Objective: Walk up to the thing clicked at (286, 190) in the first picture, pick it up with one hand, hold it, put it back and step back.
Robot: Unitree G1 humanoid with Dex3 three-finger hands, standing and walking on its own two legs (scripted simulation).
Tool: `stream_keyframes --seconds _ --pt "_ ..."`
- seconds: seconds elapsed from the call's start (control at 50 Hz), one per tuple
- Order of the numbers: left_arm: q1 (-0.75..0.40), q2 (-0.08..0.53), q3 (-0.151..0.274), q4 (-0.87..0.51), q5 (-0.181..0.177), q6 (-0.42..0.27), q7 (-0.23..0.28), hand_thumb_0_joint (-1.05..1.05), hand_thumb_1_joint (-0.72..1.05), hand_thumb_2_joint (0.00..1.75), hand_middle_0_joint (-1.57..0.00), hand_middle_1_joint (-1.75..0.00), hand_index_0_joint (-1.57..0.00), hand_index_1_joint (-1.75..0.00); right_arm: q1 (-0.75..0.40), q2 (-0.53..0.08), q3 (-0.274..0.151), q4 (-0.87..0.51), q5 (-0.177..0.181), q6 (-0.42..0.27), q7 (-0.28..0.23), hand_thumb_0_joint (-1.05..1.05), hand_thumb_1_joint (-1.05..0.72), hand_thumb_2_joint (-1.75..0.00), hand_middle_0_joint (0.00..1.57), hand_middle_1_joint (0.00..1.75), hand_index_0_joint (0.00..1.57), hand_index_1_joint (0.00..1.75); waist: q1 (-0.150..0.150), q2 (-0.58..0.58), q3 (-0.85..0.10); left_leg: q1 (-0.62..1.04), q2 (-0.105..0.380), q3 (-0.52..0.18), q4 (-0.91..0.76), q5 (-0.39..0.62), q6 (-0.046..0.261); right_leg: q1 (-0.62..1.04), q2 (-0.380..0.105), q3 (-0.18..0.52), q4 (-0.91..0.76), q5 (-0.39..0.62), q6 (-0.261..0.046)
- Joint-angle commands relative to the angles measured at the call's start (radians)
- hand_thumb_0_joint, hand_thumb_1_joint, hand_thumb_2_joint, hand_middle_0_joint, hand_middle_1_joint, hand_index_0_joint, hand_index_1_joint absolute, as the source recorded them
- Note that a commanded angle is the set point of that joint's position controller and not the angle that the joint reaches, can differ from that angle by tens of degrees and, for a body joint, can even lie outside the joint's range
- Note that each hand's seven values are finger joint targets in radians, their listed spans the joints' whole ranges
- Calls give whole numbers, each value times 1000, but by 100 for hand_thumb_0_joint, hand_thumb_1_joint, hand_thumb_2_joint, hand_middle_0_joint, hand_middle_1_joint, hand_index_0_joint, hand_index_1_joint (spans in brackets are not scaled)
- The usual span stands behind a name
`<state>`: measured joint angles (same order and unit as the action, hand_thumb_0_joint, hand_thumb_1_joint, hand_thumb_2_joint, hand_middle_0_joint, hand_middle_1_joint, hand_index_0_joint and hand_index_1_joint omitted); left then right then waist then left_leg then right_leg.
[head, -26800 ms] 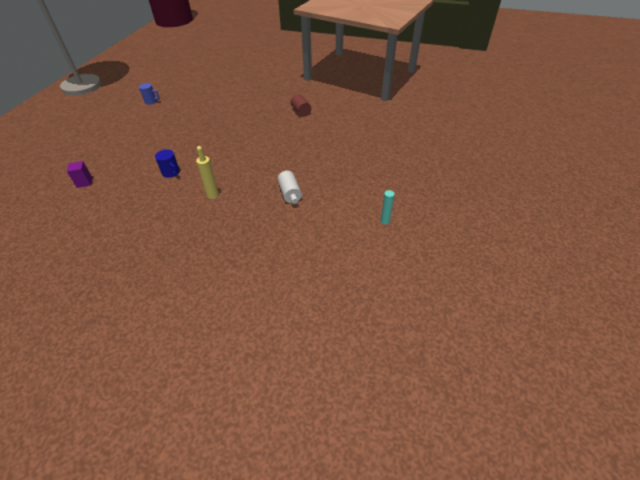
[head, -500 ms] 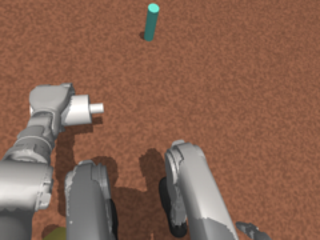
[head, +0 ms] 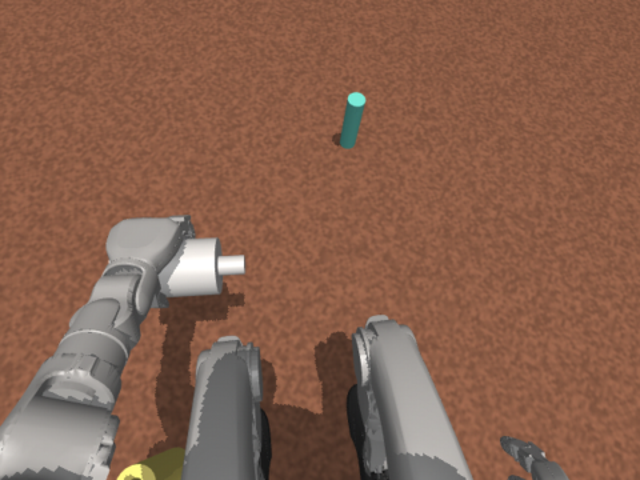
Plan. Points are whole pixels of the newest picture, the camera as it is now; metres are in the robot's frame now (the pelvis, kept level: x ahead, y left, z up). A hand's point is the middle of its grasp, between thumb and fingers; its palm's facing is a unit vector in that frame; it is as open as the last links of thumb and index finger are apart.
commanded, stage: lift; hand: left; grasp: from above
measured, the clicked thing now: (183, 267) +0.43 +0.17 -0.15
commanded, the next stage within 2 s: hold in 1.08 s
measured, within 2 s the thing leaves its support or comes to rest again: neither
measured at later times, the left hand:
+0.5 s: hand (62, 242) +0.38 +0.22 +0.09, palm faces -0.48 -0.04 -0.88, open 11.4 cm
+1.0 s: hand out of the picture +0.38 +0.23 +0.19, palm faces -0.46 -0.04 -0.89, open 11.3 cm
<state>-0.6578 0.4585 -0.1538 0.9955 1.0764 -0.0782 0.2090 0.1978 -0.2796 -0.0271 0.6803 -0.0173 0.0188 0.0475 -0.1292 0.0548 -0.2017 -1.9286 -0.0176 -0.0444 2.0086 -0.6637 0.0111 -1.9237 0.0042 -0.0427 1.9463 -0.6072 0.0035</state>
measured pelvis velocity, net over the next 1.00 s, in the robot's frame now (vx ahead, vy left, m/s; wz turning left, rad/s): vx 0.06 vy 0.01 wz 0.00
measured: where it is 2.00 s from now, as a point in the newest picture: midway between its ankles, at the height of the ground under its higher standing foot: (314, 473)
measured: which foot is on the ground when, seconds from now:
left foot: down 0.00-1.00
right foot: down 0.00-1.00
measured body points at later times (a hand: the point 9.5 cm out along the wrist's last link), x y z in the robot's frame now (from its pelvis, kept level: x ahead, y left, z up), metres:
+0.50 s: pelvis +0.03 +0.00 +0.18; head +0.12 +0.01 +0.62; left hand +0.40 +0.22 +0.14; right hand +0.12 -0.26 +0.06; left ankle +0.08 +0.11 -0.42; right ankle +0.10 -0.12 -0.42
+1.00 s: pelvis +0.06 +0.01 +0.27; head +0.12 +0.01 +0.72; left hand +0.40 +0.23 +0.24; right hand +0.15 -0.26 +0.15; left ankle +0.08 +0.11 -0.42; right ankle +0.10 -0.12 -0.42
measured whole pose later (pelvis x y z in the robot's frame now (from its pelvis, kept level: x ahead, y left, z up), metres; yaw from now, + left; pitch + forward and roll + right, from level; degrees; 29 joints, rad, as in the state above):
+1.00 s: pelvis +0.06 +0.01 +0.27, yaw +0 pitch +11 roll -1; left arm -0.34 0.40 -0.21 0.84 1.02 -0.04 0.13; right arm 0.26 -0.24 -0.04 0.72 0.04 0.03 -0.05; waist -0.07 0.03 -0.10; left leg -0.70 0.00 0.01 0.93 -0.42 0.02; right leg -0.71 0.02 0.02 0.88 -0.37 0.02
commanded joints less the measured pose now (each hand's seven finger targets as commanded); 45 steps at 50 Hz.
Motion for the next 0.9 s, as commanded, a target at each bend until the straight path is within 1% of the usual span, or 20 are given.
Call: stream_keyframes --seconds 0.0,0.06,0.08,0.12,0.14,0.18,0.26,0.28,0.3,0.34,0.38,0.48,0.52,0.54,0.6,0.62,0.68,0.74,0.78,0.88 --pt "-334 191 54 -252 -33 26 39 0 45 106 -88 -81 -85 -84 142 -181 -72 -66 20 -10 -39 0 -91 -91 20 30 20 30 -25 84 -603 504 -21 8 -377 58 24 462 28 -15 -347 80 -39" --pt "-299 205 63 -284 -39 45 34 0 44 107 -87 -83 -84 -86 123 -172 -72 -69 31 -6 -59 0 -91 -91 20 30 20 30 -10 92 -593 588 -18 1 -446 68 20 520 28 -11 -404 90 -37" --pt "-256 157 32 -273 -42 54 27 0 44 107 -89 -82 -86 -85 118 -163 -69 -70 35 -5 -63 0 -92 -91 20 30 20 30 -16 81 -582 611 -18 11 -462 86 19 545 30 -10 -428 105 -38" --pt "-209 182 52 -266 -40 69 23 0 44 106 -88 -82 -85 -86 115 -163 -66 -68 42 -1 -74 0 -92 -91 20 30 20 30 -6 64 -552 654 -18 6 -511 109 18 589 27 -8 -470 119 -36" --pt "-212 165 44 -295 -49 74 16 0 44 105 -89 -81 -86 -84 111 -160 -66 -71 46 1 -78 0 -91 -91 20 30 20 30 -5 76 -544 688 -15 2 -542 119 15 602 25 -9 -490 128 -35" --pt "-211 184 50 -327 -59 86 9 0 44 109 -90 -81 -86 -85 90 -153 -65 -76 53 7 -89 0 -91 -91 20 30 20 30 4 90 -530 763 -7 -16 -610 100 11 646 30 -9 -534 117 -34" --pt "-166 174 46 -345 -77 98 3 0 46 110 -93 -79 -89 -84 68 -121 -54 -71 63 10 -109 0 -91 -91 20 30 20 30 3 38 -438 808 -13 10 -698 70 18 772 41 17 -668 71 -30" --pt "-106 168 45 -301 -80 103 -2 0 46 110 -94 -77 -89 -82 62 -121 -51 -68 66 8 -114 0 -91 -91 20 30 20 30 8 15 -396 819 -13 10 -723 64 18 791 41 21 -694 59 -30" --pt "-85 141 27 -289 -82 103 -10 0 46 107 -94 -76 -89 -81 67 -116 -49 -62 67 7 -117 0 -92 -91 20 30 20 30 3 11 -369 840 -12 17 -742 90 18 808 41 22 -721 82 -28" --pt "-88 163 29 -301 -72 91 -25 0 46 107 -93 -76 -89 -81 71 -113 -52 -53 72 4 -126 0 -92 -91 20 30 20 30 12 6 -369 888 -11 24 -771 133 18 868 45 33 -764 109 -30" --pt "-97 137 4 -327 -80 72 -43 0 41 107 -90 -77 -86 -82 73 -104 -50 -53 72 -3 -130 0 -92 -91 20 30 20 30 7 18 -344 925 -9 28 -802 167 17 906 46 36 -801 139 -29" --pt "-57 146 19 -320 -85 43 -39 0 39 103 -87 -78 -84 -83 80 -104 -51 -55 69 -16 -132 0 -92 -91 20 30 20 30 33 -4 -309 1045 -6 27 -906 216 17 1028 45 41 -905 185 -28" --pt "-34 131 15 -305 -78 40 -34 0 41 102 -88 -77 -84 -81 87 -108 -52 -48 68 -19 -129 0 -92 -91 20 30 20 30 32 2 -284 1093 -2 23 -949 254 11 1051 44 35 -931 221 -30" --pt "-56 152 30 -326 -69 37 -27 0 42 103 -89 -78 -85 -82 84 -113 -55 -50 65 -22 -127 0 -91 -91 20 30 20 30 42 24 -293 1127 3 17 -977 257 8 1065 43 32 -941 225 -30" --pt "-31 120 17 -283 -47 46 -7 0 45 104 -92 -77 -87 -81 83 -115 -54 -42 59 -21 -119 0 -91 -91 20 30 20 30 44 34 -248 1198 15 -2 -1046 269 -2 1067 47 18 -968 238 -31" --pt "-69 116 12 -311 -51 45 -4 0 48 102 -92 -77 -89 -81 88 -116 -56 -42 59 -23 -117 0 -91 -91 20 30 20 30 44 41 -266 1229 16 -5 -1063 282 -3 1089 47 19 -983 252 -31" --pt "-33 143 25 -306 -48 51 -7 0 43 102 -91 -75 -86 -79 87 -123 -59 -47 61 -23 -113 0 -91 -91 20 30 20 30 57 30 -257 1299 15 1 -1112 332 -5 1159 47 20 -1034 293 -30" --pt "-14 121 17 -315 -60 50 -17 0 44 105 -93 -74 -88 -79 94 -118 -58 -47 59 -23 -110 0 -91 -91 20 30 20 30 52 -3 -241 1330 10 10 -1139 389 -1 1223 45 26 -1084 342 -26" --pt "-2 142 35 -319 -63 50 -16 0 46 105 -95 -71 -89 -77 96 -118 -60 -48 59 -22 -110 0 -91 -91 20 30 20 30 61 1 -230 1354 7 19 -1159 423 -1 1255 44 33 -1111 370 -27" --pt "12 131 28 -328 -63 42 -28 0 44 100 -93 -69 -88 -74 96 -119 -65 -56 60 -20 -107 0 -91 -91 20 30 20 30 63 -5 -209 1424 4 31 -1211 480 -2 1323 40 39 -1170 419 -27"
